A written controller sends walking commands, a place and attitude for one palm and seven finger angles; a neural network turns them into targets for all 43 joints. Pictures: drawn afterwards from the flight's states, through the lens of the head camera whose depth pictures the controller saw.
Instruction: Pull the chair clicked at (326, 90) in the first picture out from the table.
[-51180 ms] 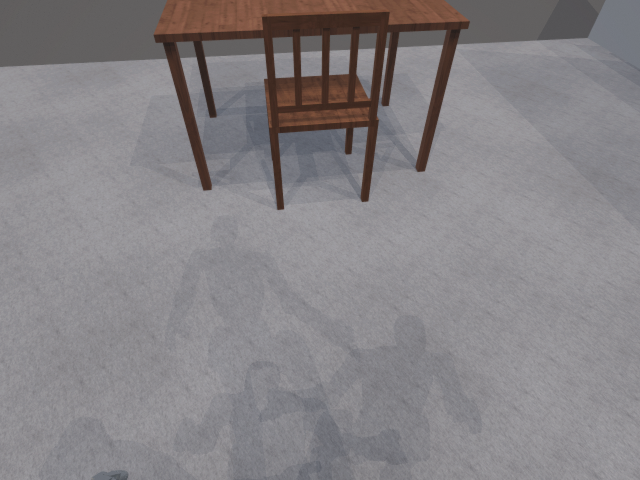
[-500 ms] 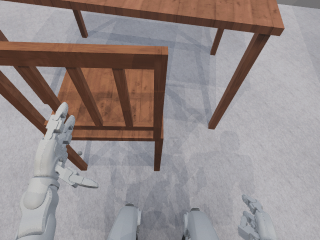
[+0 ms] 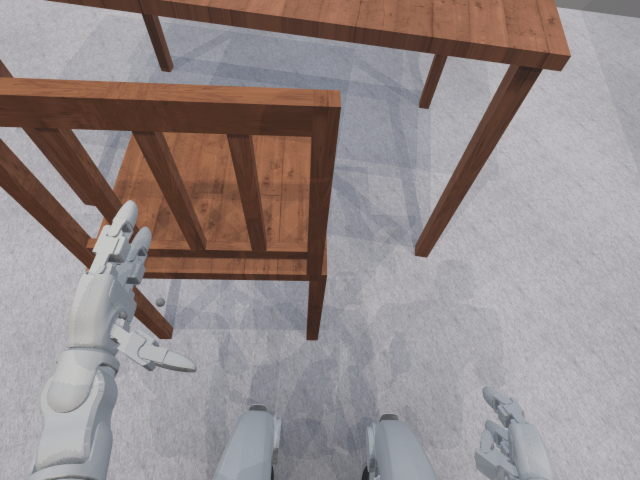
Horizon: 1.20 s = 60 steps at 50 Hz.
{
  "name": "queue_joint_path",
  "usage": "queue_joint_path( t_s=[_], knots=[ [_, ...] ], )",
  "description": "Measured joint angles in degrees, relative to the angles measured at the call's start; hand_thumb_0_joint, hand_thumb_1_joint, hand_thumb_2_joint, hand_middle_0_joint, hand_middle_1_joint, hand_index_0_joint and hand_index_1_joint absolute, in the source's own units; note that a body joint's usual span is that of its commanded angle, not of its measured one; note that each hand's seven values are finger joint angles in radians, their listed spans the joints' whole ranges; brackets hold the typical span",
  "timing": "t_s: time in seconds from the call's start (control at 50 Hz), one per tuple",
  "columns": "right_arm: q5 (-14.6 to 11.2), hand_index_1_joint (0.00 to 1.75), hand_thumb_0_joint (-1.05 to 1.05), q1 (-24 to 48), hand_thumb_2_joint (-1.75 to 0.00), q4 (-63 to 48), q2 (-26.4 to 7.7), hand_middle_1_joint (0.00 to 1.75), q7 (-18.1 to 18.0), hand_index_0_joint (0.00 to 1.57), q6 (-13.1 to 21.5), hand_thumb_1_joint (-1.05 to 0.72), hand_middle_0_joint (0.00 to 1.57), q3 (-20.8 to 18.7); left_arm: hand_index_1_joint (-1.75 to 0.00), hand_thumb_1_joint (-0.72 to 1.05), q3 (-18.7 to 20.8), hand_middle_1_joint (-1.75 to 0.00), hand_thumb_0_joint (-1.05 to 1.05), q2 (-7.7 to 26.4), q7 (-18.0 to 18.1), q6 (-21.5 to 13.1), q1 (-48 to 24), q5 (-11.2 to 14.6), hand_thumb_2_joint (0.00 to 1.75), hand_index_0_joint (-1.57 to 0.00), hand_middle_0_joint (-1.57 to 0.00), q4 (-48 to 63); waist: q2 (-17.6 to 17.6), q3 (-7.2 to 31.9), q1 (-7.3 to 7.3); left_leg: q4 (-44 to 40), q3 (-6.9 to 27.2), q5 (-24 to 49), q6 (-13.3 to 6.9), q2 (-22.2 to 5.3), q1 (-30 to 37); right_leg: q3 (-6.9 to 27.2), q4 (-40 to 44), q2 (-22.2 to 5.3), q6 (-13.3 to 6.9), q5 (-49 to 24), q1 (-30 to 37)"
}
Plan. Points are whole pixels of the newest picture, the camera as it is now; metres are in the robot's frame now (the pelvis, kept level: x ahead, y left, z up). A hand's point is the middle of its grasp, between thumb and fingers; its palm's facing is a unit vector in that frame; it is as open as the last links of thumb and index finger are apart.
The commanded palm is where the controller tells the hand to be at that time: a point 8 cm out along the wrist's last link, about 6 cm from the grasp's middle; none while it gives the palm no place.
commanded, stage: push the fingers through the gap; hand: left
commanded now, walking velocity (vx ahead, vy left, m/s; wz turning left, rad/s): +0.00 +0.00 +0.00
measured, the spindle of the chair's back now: (177, 197) +0.47 +0.22 +0.01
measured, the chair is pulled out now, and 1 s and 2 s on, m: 0.17 0.17 0.17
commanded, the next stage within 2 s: hook a spindle and tug to test in 1.56 s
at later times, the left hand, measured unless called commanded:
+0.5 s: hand (166, 261) +0.36 +0.20 +0.04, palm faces +0.03 -1.00 -0.04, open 16.9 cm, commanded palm +0.34 +0.25 +0.04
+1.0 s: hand (173, 230) +0.40 +0.21 +0.03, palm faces +0.03 -1.00 -0.03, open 17.0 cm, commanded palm +0.39 +0.25 +0.03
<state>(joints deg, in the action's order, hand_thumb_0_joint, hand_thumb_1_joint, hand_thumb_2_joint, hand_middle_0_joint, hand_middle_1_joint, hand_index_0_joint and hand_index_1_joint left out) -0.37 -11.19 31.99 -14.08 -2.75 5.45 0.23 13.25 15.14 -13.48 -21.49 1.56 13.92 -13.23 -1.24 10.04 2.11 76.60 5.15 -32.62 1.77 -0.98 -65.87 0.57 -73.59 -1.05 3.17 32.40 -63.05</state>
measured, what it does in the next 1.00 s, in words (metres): stands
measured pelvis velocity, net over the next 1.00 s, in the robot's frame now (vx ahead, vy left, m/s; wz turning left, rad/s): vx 0.00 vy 0.00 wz -0.01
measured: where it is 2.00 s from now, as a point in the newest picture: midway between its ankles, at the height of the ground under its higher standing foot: outside the picture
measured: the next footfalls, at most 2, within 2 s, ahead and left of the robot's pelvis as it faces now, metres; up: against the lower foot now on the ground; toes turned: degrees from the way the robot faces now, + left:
none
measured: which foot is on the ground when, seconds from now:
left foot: down 0.00-1.00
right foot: down 0.00-1.00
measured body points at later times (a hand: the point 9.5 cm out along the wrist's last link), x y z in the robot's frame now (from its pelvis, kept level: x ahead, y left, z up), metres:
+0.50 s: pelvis +0.00 +0.00 +0.00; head +0.11 +0.02 +0.44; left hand +0.35 +0.26 +0.04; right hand +0.14 -0.26 -0.10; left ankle +0.03 +0.13 -0.61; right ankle +0.03 -0.16 -0.61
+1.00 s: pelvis +0.00 +0.00 +0.00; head +0.12 +0.02 +0.43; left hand +0.40 +0.26 +0.04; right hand +0.11 -0.26 -0.11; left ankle +0.03 +0.13 -0.61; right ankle +0.03 -0.16 -0.61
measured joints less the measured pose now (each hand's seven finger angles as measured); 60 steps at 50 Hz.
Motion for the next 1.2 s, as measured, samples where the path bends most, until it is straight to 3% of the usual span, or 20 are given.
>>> queue_joint_path(
  t_s=[0.36,0.92,1.06,1.2],
  knots=[
    [0.2,0.3,0.01,0.0,-0.9,0.9,0.1,0.3,0.0,0.2,-0.8,-0.9,0.2,0.3,-0.08,-0.5,1.7,-0.08,-0.02,1.1,0.5,1.0,-9.2,-1.0,0.3,-0.06,-0.07,-7.1,-0.1,-0.2,0.73,-0.4,-0.4,0.3,-0.1,-0.2,-0.6,0.4,0.4,0.2,0.1,-0.4,-0.8],
    [0.4,0.3,0.01,-2.1,-0.9,3.2,-0.4,0.3,0.4,0.2,-3.1,-0.9,0.2,0.0,-0.08,-0.5,5.8,-0.08,-0.02,4.3,-1.1,-1.5,-22.0,-2.1,0.3,-0.06,-0.06,-21.5,0.1,-0.7,2.29,-0.9,-0.6,0.8,-0.2,-0.5,-1.7,0.6,1.2,0.5,0.2,-1.3,-1.9],
    [0.7,0.3,0.01,-2.2,-0.9,3.7,-0.3,0.3,0.6,0.2,-3.8,-0.9,0.2,0.4,-0.08,-0.5,5.3,-0.08,-0.01,4.1,0.1,-1.9,-26.3,-3.7,0.3,-0.06,-0.06,-25.7,0.0,-0.7,2.64,-0.8,-0.7,1.0,-0.3,-0.4,-2.3,0.7,1.1,0.4,0.3,-1.5,-2.5],
    [1.1,0.3,0.0,-2.4,-0.9,3.5,-0.2,0.3,0.9,0.2,-4.7,-0.9,0.2,0.7,-0.08,-0.5,7.3,-0.08,-0.02,6.2,0.4,-2.5,-31.3,-4.8,0.3,-0.06,-0.07,-30.8,0.0,-1.0,3.71,0.0,-0.6,0.9,-0.2,-0.6,-3.7,0.6,0.4,0.6,0.2,-1.5,-3.9]
  ],
)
